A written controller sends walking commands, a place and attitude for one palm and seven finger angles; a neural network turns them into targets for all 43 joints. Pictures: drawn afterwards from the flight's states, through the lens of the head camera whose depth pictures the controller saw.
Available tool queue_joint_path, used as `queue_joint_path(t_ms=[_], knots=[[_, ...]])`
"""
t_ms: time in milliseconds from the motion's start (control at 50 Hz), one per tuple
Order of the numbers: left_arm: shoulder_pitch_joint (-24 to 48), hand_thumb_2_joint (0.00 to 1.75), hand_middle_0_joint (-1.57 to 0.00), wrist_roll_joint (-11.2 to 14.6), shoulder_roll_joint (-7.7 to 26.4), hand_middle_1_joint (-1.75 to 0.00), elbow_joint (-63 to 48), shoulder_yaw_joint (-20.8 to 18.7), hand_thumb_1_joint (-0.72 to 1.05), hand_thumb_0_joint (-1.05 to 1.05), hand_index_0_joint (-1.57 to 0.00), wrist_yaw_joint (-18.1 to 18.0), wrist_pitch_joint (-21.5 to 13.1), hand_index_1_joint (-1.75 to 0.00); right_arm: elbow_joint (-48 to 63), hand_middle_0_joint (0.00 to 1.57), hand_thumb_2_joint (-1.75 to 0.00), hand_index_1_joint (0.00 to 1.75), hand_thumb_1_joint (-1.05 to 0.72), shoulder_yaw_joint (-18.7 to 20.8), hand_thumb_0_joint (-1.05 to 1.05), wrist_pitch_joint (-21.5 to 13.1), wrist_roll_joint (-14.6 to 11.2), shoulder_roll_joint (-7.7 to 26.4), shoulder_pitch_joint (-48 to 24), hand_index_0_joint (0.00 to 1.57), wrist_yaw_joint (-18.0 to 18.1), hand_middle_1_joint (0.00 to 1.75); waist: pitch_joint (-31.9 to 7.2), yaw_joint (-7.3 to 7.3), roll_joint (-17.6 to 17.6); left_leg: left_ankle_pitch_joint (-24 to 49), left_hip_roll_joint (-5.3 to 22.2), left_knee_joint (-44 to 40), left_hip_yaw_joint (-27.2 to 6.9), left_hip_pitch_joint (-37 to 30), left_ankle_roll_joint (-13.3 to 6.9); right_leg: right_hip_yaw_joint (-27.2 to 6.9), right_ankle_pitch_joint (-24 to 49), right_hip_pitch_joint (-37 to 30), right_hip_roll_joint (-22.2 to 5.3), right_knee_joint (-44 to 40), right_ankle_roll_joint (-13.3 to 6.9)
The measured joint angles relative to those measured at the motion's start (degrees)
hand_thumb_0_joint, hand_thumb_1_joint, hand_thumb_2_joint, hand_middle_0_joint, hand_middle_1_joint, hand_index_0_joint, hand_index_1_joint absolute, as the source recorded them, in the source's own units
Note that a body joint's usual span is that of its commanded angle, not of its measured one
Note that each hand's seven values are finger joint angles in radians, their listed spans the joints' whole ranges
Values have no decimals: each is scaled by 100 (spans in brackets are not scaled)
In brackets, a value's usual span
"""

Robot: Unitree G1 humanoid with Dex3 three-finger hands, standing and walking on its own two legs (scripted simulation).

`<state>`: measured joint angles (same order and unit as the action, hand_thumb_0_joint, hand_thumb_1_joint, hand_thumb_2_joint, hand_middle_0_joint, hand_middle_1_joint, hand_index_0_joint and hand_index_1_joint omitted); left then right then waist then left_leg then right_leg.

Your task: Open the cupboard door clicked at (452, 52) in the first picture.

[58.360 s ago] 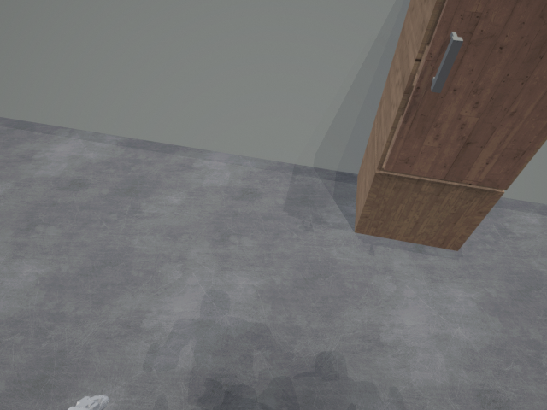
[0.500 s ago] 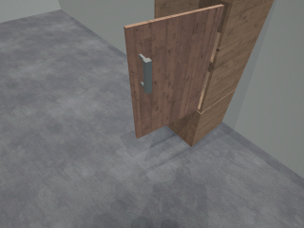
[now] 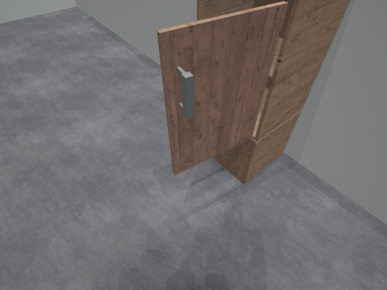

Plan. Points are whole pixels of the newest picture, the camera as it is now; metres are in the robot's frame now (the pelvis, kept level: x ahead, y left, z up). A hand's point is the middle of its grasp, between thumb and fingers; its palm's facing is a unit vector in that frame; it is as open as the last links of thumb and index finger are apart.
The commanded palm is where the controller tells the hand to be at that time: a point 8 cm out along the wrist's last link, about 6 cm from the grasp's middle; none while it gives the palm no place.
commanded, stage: look to check the result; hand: left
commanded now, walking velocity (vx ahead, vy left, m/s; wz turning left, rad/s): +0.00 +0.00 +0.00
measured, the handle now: (184, 92) +0.61 +0.07 +0.07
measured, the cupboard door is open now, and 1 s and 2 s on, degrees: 81 81 81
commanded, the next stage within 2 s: stand and wait in 0.16 s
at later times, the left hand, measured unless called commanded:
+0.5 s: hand out of the picture +0.00 +0.15 -0.17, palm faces +0.06 -0.98 -0.18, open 7.4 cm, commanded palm none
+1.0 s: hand out of the picture +0.01 +0.15 -0.17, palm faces +0.06 -0.98 -0.18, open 7.4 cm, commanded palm none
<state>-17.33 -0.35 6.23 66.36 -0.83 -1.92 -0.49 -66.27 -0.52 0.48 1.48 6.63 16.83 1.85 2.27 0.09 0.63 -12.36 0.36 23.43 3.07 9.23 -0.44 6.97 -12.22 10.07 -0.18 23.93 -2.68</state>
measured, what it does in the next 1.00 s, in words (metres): stands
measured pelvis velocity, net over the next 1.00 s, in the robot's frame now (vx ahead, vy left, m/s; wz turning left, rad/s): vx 0.02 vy -0.01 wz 0.00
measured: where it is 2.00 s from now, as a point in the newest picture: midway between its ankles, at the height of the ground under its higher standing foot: outside the picture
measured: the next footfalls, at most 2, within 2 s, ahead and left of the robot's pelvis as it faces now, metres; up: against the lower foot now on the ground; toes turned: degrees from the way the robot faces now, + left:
none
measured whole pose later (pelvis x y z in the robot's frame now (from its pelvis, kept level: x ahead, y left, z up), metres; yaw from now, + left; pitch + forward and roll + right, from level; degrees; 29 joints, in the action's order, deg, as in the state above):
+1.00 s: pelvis +0.02 -0.01 +0.00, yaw +0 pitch -1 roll +0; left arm -16.6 -0.2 6.8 66.2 -0.5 -1.9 -1.1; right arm -66.8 -0.4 0.3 1.4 7.5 15.3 2.1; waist 2.4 0.0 0.5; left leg -13.1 1.5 21.7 2.4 7.2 0.9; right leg 7.5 -13.0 7.8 1.2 21.8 -3.7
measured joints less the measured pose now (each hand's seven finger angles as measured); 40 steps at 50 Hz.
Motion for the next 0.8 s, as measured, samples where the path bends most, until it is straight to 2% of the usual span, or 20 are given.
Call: queue_joint_path(t_ms=[800], knots=[[63,90,-20,11,41,-29,-9,27,90,0,-20,3,-51,-30,-55,20,-89,30,-91,2,1,-17,-11,54,-120,20,14,30,29,-7,-16,-50,86,-149,-59,-157,110,50,-69,-174,103,-165,-84]])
